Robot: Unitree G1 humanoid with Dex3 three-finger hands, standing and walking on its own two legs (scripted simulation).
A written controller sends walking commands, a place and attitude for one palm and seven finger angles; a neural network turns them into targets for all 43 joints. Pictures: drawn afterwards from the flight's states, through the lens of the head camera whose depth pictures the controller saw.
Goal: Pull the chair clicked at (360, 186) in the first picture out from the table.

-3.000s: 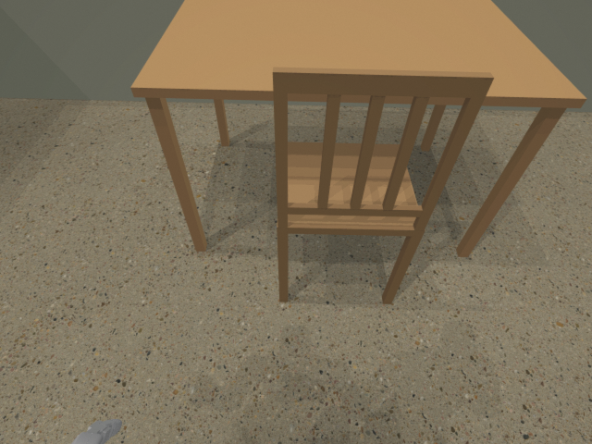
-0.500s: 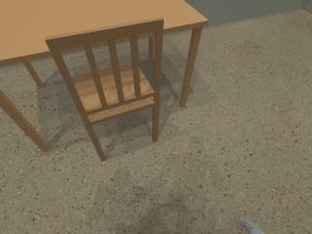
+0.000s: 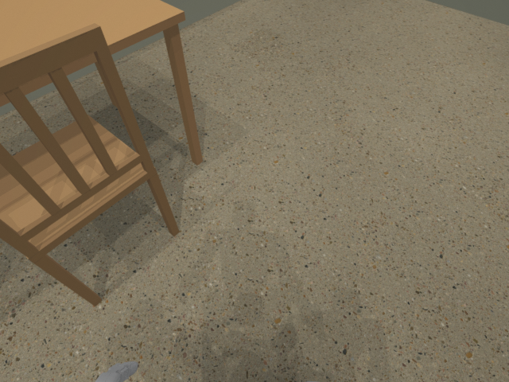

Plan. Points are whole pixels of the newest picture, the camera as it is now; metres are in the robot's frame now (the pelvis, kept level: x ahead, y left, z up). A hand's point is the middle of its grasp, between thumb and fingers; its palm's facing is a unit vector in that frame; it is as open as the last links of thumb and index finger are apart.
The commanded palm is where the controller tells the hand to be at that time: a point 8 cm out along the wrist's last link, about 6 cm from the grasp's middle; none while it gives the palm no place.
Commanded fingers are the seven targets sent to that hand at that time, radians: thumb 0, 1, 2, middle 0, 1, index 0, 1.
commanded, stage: walk to a spot facing it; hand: left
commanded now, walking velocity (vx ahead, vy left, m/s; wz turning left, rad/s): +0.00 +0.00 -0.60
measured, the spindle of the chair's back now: (53, 148) +0.60 +0.49 -0.07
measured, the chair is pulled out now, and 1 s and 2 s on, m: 0.00 0.00 0.00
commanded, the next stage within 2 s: turn to face it in 1.82 s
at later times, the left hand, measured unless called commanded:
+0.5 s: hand out of the picture +0.14 +0.20 -0.18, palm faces -0.20 -0.96 -0.20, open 7.4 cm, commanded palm none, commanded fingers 0.00 0.90 0.90 -0.20 -0.30 -0.20 -0.30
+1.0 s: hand (256, 259) +0.38 +0.01 -0.18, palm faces -0.63 -0.76 -0.17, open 7.4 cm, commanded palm none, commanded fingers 0.00 0.90 0.90 -0.20 -0.30 -0.20 -0.30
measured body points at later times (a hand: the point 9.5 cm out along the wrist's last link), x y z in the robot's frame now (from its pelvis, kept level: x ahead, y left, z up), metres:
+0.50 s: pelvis +0.04 +0.02 -0.01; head +0.06 +0.04 +0.44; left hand +0.15 +0.25 -0.16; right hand +0.07 -0.26 -0.12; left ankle +0.07 +0.12 -0.74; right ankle -0.02 -0.12 -0.72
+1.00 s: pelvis +0.16 -0.06 -0.02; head +0.21 -0.08 +0.43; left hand +0.41 +0.05 -0.16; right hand -0.07 -0.17 -0.15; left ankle +0.07 +0.11 -0.72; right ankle +0.20 -0.19 -0.74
